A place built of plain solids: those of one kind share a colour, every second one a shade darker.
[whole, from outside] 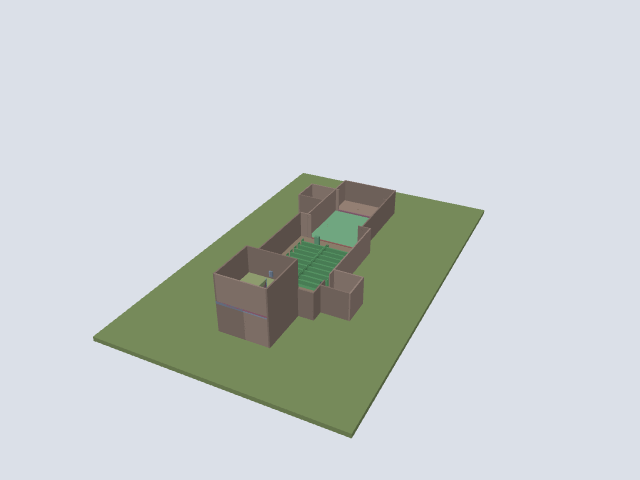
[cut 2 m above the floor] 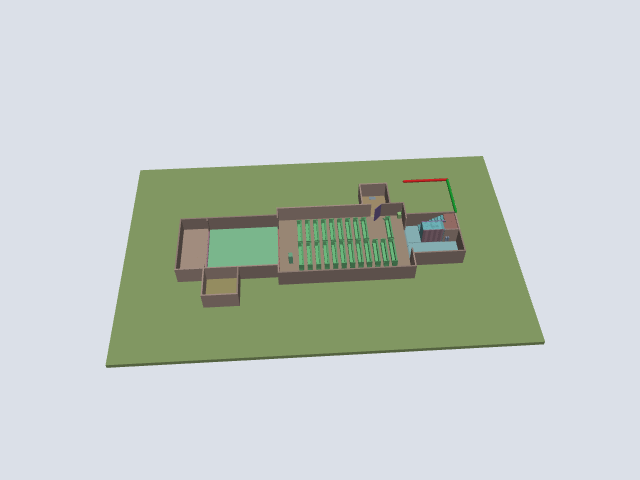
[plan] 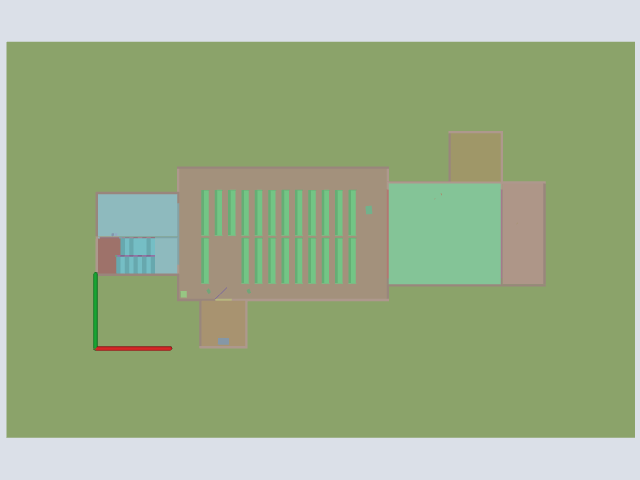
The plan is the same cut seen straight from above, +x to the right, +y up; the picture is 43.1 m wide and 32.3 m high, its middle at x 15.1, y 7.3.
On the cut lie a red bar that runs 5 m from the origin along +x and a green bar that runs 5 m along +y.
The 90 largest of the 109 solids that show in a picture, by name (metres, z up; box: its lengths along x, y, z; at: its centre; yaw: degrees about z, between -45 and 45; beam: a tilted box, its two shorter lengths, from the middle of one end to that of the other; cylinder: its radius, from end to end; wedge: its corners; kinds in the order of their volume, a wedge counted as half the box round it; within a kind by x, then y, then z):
{
 "under_1": {"box": [42.29, 26.64, 0.5], "at": [15.14, 7.32, -0.33]},
 "wall_1": {"box": [0.16, 2.37, 3.44], "at": [0.08, 6.23, 1.42]},
 "wall_2": {"box": [0.16, 5.34, 3.0], "at": [0.08, 7.71, 4.94]},
 "wall_3": {"box": [0.16, 2.84, 3.44], "at": [0.08, 8.96, 1.42]},
 "wall_4": {"box": [1.68, 0.13, 3.44], "at": [0.84, 7.48, 1.42]},
 "wall_5": {"box": [5.63, 0.16, 6.74], "at": [2.81, 4.96, 3.07]},
 "wall_6": {"box": [5.63, 0.16, 6.74], "at": [2.81, 10.46, 3.07]},
 "wall_7": {"box": [0.16, 1.55, 3.44], "at": [5.55, 4.11, 1.42]},
 "wall_8": {"box": [0.16, 1.55, 3.44], "at": [5.55, 11.32, 1.42]},
 "wall_9": {"box": [0.13, 5.34, 3.0], "at": [5.57, 7.71, 4.94]},
 "wall_10": {"box": [2.58, 0.13, 3.44], "at": [6.76, 3.27, 1.42]},
 "wall_11": {"box": [0.16, 3.02, 3.44], "at": [7.05, 1.67, 1.42]},
 "wall_12": {"box": [3.26, 0.16, 3.44], "at": [8.6, 0.08, 1.42]},
 "wall_13": {"box": [0.16, 3.02, 3.44], "at": [10.15, 1.67, 1.42]},
 "wall_14": {"box": [14.28, 0.16, 3.44], "at": [12.61, 12.17, 1.42]},
 "wall_15": {"box": [10.6, 0.13, 3.44], "at": [14.45, 3.27, 1.42]},
 "wall_16": {"box": [9.68, 0.031, 3.44], "at": [14.91, 3.19, 1.42]},
 "wall_17": {"box": [0.16, 0.83, 3.44], "at": [19.67, 3.75, 1.42]},
 "wall_18": {"box": [0.16, 0.83, 3.44], "at": [19.67, 11.68, 1.42]},
 "wall_19": {"box": [4.31, 0.031, 3.44], "at": [21.75, 11.24, 1.42]},
 "wall_20": {"box": [0.16, 3.22, 3.44], "at": [23.82, 12.87, 1.42]},
 "wall_21": {"box": [10.7, 0.16, 3.44], "at": [24.94, 4.25, 1.42]},
 "wall_22": {"box": [10.7, 0.13, 3.44], "at": [24.94, 11.16, 1.42]},
 "wall_23": {"box": [3.68, 0.16, 3.44], "at": [25.58, 14.56, 1.42]},
 "wall_24": {"box": [0.16, 3.22, 3.44], "at": [27.34, 12.87, 1.42]},
 "wall_25": {"box": [3.03, 0.031, 3.44], "at": [28.77, 11.24, 1.42]},
 "wall_26": {"box": [0.16, 6.77, 3.44], "at": [30.21, 7.71, 1.42]},
 "floor_nave_1": {"box": [13.96, 8.75, 0.5], "at": [12.61, 7.71, -0.25]},
 "stair_1": {"box": [0.29, 1.13, 1.93], "at": [1.53, 5.61, 0.66]},
 "stair_2": {"box": [0.58, 1.13, 1.75], "at": [1.68, 5.61, 0.57]},
 "stair_3": {"box": [0.87, 1.13, 1.57], "at": [1.82, 5.61, 0.48]},
 "stair_4": {"box": [1.16, 1.13, 1.39], "at": [1.97, 5.61, 0.39]},
 "stair_5": {"box": [1.45, 1.13, 1.21], "at": [2.12, 5.61, 0.3]},
 "stair_6": {"box": [1.74, 1.13, 1.02], "at": [2.26, 5.61, 0.21]},
 "stair_7": {"box": [2.03, 1.13, 0.84], "at": [2.4, 5.61, 0.12]},
 "stair_8": {"box": [2.32, 1.13, 0.66], "at": [2.55, 5.61, 0.03]},
 "stair_9": {"box": [2.61, 1.13, 0.48], "at": [2.69, 5.61, -0.06]},
 "stair_10": {"box": [2.32, 1.13, 2.29], "at": [2.84, 6.85, 0.85]},
 "stair_11": {"box": [2.03, 1.13, 2.47], "at": [2.98, 6.85, 0.94]},
 "stair_12": {"box": [1.74, 1.13, 2.65], "at": [3.13, 6.85, 1.03]},
 "stair_13": {"box": [1.45, 1.13, 2.84], "at": [3.27, 6.85, 1.12]},
 "stair_14": {"box": [0.58, 1.13, 3.38], "at": [3.71, 6.85, 1.39]},
 "stair_15": {"box": [0.29, 1.13, 3.56], "at": [3.85, 6.85, 1.48]},
 "floor_chancel_1": {"box": [7.54, 6.77, 0.6], "at": [23.49, 7.71, -0.2]},
 "floor_sanctuary_1": {"box": [2.74, 6.77, 0.8], "at": [28.76, 7.71, -0.1]},
 "pew_1": {"box": [0.38, 3.09, 0.44], "at": [7.42, 5.9, 0.22]},
 "pew_2": {"box": [0.38, 3.09, 0.44], "at": [7.42, 9.13, 0.22]},
 "pew_3": {"box": [0.38, 3.09, 0.44], "at": [8.32, 9.13, 0.22]},
 "pew_4": {"box": [0.38, 3.09, 0.44], "at": [9.22, 9.13, 0.22]},
 "pew_5": {"box": [0.38, 3.09, 0.44], "at": [10.12, 5.9, 0.22]},
 "pew_6": {"box": [0.38, 3.09, 0.44], "at": [10.12, 9.13, 0.22]},
 "pew_7": {"box": [0.38, 3.09, 0.44], "at": [11.02, 5.9, 0.22]},
 "pew_8": {"box": [0.38, 3.09, 0.44], "at": [11.02, 9.13, 0.22]},
 "pew_9": {"box": [0.38, 3.09, 0.44], "at": [11.92, 5.9, 0.22]},
 "pew_10": {"box": [0.38, 3.09, 0.44], "at": [11.92, 9.13, 0.22]},
 "pew_11": {"box": [0.18, 3.0, 0.49], "at": [12.6, 5.9, 0.69]},
 "pew_12": {"box": [0.18, 3.0, 0.49], "at": [12.6, 9.13, 0.69]},
 "pew_13": {"box": [0.38, 3.09, 0.44], "at": [12.82, 5.9, 0.22]},
 "pew_14": {"box": [0.38, 3.09, 0.44], "at": [12.82, 9.13, 0.22]},
 "pew_15": {"box": [0.18, 3.0, 0.49], "at": [13.5, 5.9, 0.69]},
 "pew_16": {"box": [0.18, 3.0, 0.49], "at": [13.5, 9.13, 0.69]},
 "pew_17": {"box": [0.38, 3.09, 0.44], "at": [13.72, 5.9, 0.22]},
 "pew_18": {"box": [0.38, 3.09, 0.44], "at": [13.72, 9.13, 0.22]},
 "pew_19": {"box": [0.18, 3.0, 0.49], "at": [14.4, 5.9, 0.69]},
 "pew_20": {"box": [0.18, 3.0, 0.49], "at": [14.4, 9.13, 0.69]},
 "pew_21": {"box": [0.38, 3.09, 0.44], "at": [14.62, 5.9, 0.22]},
 "pew_22": {"box": [0.38, 3.09, 0.44], "at": [14.62, 9.13, 0.22]},
 "pew_23": {"box": [0.18, 3.0, 0.49], "at": [15.3, 5.9, 0.69]},
 "pew_24": {"box": [0.18, 3.0, 0.49], "at": [15.3, 9.13, 0.69]},
 "pew_25": {"box": [0.38, 3.09, 0.44], "at": [15.52, 5.9, 0.22]},
 "pew_26": {"box": [0.38, 3.09, 0.44], "at": [15.52, 9.13, 0.22]},
 "pew_27": {"box": [0.18, 3.0, 0.49], "at": [16.2, 5.9, 0.69]},
 "pew_28": {"box": [0.18, 3.0, 0.49], "at": [16.2, 9.13, 0.69]},
 "pew_29": {"box": [0.38, 3.09, 0.44], "at": [16.42, 5.9, 0.22]},
 "pew_30": {"box": [0.38, 3.09, 0.44], "at": [16.42, 9.13, 0.22]},
 "pew_31": {"box": [0.18, 3.0, 0.49], "at": [17.1, 5.9, 0.69]},
 "pew_32": {"box": [0.18, 3.0, 0.49], "at": [17.1, 9.13, 0.69]},
 "pew_33": {"box": [0.38, 3.09, 0.44], "at": [17.32, 5.9, 0.22]},
 "pew_34": {"box": [0.38, 3.09, 0.44], "at": [17.32, 9.13, 0.22]},
 "floor_tower_1": {"box": [5.34, 2.84, 0.5], "at": [2.83, 8.96, -0.25]},
 "floor_tower_2": {"box": [1.5, 2.37, 0.5], "at": [4.75, 6.23, -0.25]},
 "stair_landing_1": {"box": [1.23, 1.24, 2.11], "at": [0.77, 5.66, 0.76]},
 "stair_landing_2": {"box": [1.52, 1.13, 2.11], "at": [0.92, 6.85, 0.76]},
 "floor_vestry_1": {"box": [3.36, 3.25, 0.6], "at": [25.58, 12.86, -0.2]},
 "floor_porch_1": {"box": [2.94, 3.05, 0.5], "at": [8.6, 1.69, -0.25]},
 "upper_floor_ring_1": {"box": [5.34, 2.97, 0.16], "at": [2.83, 8.9, 3.36]},
 "floor_gap_sanctuary_step_1": {"box": [0.13, 5.97, 0.8], "at": [27.32, 7.71, -0.1]},
 "floor_gap_chancel_step_1": {"box": [0.13, 5.97, 0.6], "at": [19.66, 7.71, -0.2]},
 "lectern_1": {"box": [0.42, 0.56, 1.2], "at": [18.39, 9.31, 0.6], "yaw": 4.8},
 "floor_gap_tower_arch_1": {"box": [0.13, 4.14, 0.5], "at": [5.57, 7.71, -0.25]}
}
